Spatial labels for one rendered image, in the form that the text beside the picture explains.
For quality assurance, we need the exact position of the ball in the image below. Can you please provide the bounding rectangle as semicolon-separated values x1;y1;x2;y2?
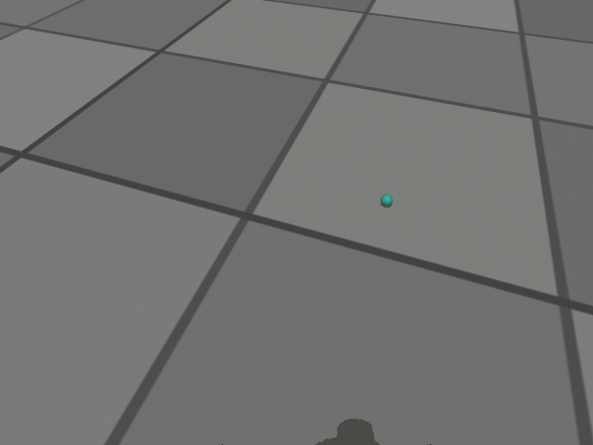
381;194;393;206

